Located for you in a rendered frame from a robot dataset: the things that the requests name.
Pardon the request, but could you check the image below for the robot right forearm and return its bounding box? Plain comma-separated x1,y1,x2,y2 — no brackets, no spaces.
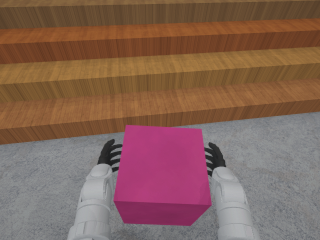
211,166,261,240

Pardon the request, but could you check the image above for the robot right hand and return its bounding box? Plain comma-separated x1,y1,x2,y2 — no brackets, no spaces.
204,142,226,177

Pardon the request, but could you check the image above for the carton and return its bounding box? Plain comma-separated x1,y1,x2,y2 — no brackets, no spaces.
113,125,212,226

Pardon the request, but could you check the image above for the robot left forearm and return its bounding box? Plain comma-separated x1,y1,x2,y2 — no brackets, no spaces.
67,163,115,240

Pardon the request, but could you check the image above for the robot left hand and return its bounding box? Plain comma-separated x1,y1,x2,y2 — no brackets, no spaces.
97,139,123,172

